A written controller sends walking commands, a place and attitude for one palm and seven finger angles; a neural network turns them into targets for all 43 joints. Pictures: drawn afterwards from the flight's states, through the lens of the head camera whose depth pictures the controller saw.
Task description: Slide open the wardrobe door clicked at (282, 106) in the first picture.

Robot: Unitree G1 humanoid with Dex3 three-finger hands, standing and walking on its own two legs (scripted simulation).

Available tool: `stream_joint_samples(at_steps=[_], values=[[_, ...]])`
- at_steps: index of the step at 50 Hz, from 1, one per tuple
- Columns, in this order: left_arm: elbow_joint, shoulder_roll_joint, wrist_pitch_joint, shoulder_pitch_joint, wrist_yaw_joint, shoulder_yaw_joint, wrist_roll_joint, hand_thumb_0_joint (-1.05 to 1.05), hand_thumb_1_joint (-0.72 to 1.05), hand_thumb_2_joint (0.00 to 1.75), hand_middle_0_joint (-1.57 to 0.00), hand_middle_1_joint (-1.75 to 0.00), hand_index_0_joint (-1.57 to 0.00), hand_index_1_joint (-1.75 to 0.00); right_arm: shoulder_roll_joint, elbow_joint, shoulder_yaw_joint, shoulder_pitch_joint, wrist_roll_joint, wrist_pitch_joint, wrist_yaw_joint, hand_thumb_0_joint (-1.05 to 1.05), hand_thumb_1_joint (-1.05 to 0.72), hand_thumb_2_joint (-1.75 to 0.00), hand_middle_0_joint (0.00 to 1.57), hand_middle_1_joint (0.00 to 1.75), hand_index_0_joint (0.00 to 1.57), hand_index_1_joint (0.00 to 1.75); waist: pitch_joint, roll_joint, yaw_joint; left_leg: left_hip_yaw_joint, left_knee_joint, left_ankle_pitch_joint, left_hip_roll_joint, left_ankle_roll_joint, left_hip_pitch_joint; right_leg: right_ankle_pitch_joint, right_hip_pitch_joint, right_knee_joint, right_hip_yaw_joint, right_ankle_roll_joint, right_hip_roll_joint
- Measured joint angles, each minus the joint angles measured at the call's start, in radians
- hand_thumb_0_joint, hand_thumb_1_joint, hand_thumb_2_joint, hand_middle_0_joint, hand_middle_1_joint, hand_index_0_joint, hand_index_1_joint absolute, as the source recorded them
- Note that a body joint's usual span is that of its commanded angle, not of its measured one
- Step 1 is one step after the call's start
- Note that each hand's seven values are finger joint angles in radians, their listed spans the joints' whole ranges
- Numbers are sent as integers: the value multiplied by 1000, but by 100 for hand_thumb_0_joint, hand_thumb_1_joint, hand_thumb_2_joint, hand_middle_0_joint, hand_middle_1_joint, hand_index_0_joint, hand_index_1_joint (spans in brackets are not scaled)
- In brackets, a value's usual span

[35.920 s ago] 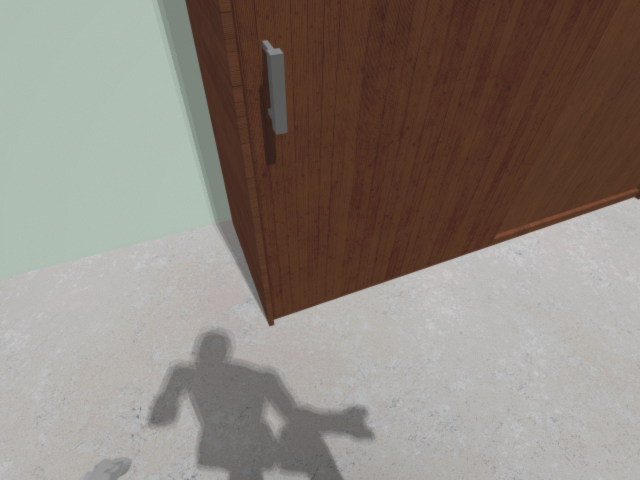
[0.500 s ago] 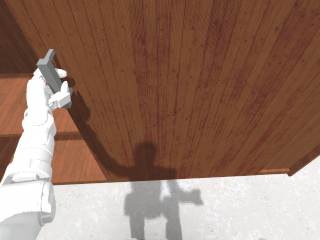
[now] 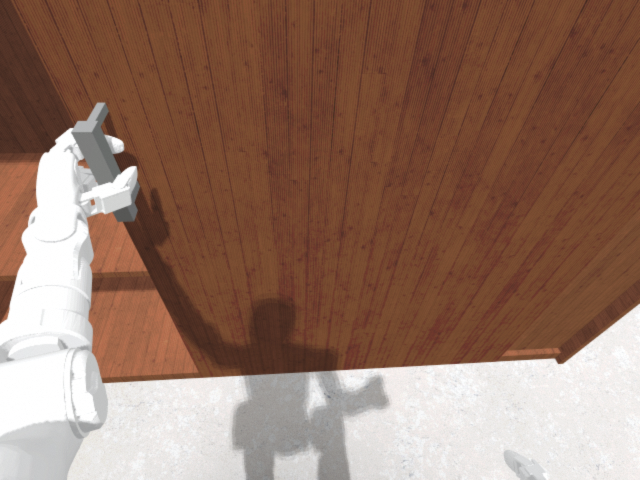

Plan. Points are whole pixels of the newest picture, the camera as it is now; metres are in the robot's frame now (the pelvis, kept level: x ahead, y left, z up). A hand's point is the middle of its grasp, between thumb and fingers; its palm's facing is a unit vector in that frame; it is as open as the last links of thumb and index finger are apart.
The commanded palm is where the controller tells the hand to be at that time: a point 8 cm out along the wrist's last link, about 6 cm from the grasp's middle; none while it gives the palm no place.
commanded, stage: loosen the grip on the handle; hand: left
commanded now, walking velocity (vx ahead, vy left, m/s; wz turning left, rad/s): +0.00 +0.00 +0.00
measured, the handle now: (113, 164) +0.48 +0.29 +0.13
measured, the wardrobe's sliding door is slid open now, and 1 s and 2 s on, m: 0.68 0.68 0.68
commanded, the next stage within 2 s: slip the hand off the handle in 0.42 s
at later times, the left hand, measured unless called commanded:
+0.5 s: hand (117, 193) +0.45 +0.28 +0.11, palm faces +0.34 -0.92 -0.21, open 14.1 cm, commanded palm +0.41 +0.32 +0.12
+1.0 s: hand (68, 199) +0.43 +0.34 +0.11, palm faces +0.37 -0.90 -0.23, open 14.6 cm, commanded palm +0.40 +0.38 +0.12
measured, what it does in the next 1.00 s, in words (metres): stands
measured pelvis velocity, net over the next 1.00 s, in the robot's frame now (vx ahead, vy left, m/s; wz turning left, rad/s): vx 0.01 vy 0.02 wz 0.01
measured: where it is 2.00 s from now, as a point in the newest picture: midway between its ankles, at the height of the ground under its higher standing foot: outside the picture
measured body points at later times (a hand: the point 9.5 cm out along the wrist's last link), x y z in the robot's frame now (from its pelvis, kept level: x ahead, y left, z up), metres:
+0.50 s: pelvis +0.00 +0.03 -0.01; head +0.03 +0.04 +0.44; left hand +0.42 +0.33 +0.13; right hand +0.06 -0.24 -0.12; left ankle +0.08 +0.09 -0.73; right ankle -0.02 -0.09 -0.73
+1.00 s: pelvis +0.01 +0.02 -0.01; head +0.05 +0.04 +0.44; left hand +0.41 +0.39 +0.13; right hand +0.09 -0.26 -0.11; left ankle +0.08 +0.09 -0.73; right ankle -0.02 -0.09 -0.73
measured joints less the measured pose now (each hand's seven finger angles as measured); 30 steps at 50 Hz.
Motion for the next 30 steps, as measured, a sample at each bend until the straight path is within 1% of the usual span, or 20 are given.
stream_joint_samples(at_steps=[1, 3, 6, 7, 8, 11, 14, 16, 18, 24, 27, 30], values=[[-22, -3, -8, 14, 13, -17, 5, -4, 45, 69, -40, -137, -42, -140, -7, -5, -5, 6, 0, -1, 3, 1, -90, -90, 21, 30, 20, 30, 0, 6, -1, -1, 7, -1, 0, 2, -9, 1, -7, 5, -2, 1, 0], [-44, -10, -17, 24, 42, -42, -4, -3, 33, 63, -37, -135, -43, -140, -16, -6, -7, 11, 7, 4, 7, 1, -90, -90, 21, 30, 20, 30, 1, 11, -6, -5, 20, -2, -2, 7, -25, -1, -23, 20, -6, 5, -3], [-39, -18, -13, 5, 56, -52, -43, -1, 9, 51, -34, -133, -41, -138, -18, 9, 5, 19, 24, 12, -1, 1, -90, -90, 21, 30, 20, 30, 5, 5, -11, -9, 31, -3, -6, 12, -41, -3, -38, 33, -9, 9, -7], [-28, -18, -8, -6, 58, -60, -49, -1, 1, 47, -34, -133, -41, -137, -17, 14, 10, 24, 29, 12, -4, 1, -90, -90, 21, 30, 20, 30, 4, 1, -11, -13, 34, -3, -9, 13, -46, -3, -43, 36, -9, 10, -8], [-14, -18, -2, -17, 60, -68, -48, -1, -7, 43, -34, -133, -40, -137, -15, 18, 15, 29, 32, 11, -7, 1, -90, -90, 21, 30, 20, 30, 3, -2, -10, -19, 37, -3, -13, 14, -53, -3, -50, 40, -8, 11, -8], [9, -12, 12, -26, 75, -85, -24, -1, -26, 34, -35, -132, -39, -135, -8, 21, 24, 43, 32, 3, -11, 1, -90, -90, 21, 30, 20, 30, 2, -4, -12, -34, 52, -7, -23, 17, -73, -4, -70, 51, 0, 14, -6], [-10, -11, -13, -12, 92, -64, -12, -1, -39, 28, -38, -133, -37, -131, 0, 23, 28, 58, 21, -4, -14, 1, -90, -90, 21, 30, 20, 30, -5, 2, -19, -33, 67, -16, -25, 21, -91, -9, -88, 63, 6, 18, -7], [-16, -2, -26, 3, 101, -48, -20, -1, -44, 25, -37, -131, -36, -129, 7, 25, 33, 64, 16, -5, -15, 1, -90, -90, 21, 30, 20, 30, -9, 5, -25, -29, 78, -24, -24, 24, -98, -13, -93, 69, 11, 21, -6], [-23, 2, -26, 15, 103, -53, -32, -1, -48, 23, -35, -128, -34, -126, 15, 27, 35, 75, 15, -8, -16, 1, -90, -90, 21, 30, 20, 30, -12, 8, -24, -27, 87, -34, -24, 27, -101, -18, -94, 71, 13, 24, -7], [-94, -31, -11, 61, 88, -67, -55, -1, -53, 21, -29, -120, -33, -124, 25, 39, 35, 92, 15, -11, -17, 1, -90, -90, 21, 30, 20, 30, -22, 20, -5, -27, 101, -56, -30, 34, -97, -29, -80, 65, 15, 33, -12], [-116, -42, -2, 74, 84, -65, -54, -1, -54, 20, -28, -118, -34, -124, 28, 40, 36, 81, 14, -12, -19, 1, -90, -90, 21, 30, 20, 30, -25, 21, -1, -26, 103, -63, -33, 36, -92, -34, -72, 63, 15, 36, -15], [-118, -34, -2, 79, 62, -48, -46, -1, -55, 20, -29, -119, -37, -125, 28, 27, 42, 63, 12, -4, -23, 1, -90, -90, 21, 30, 20, 30, -30, 17, -4, -24, 107, -67, -33, 37, -94, -38, -75, 67, 17, 37, -16]])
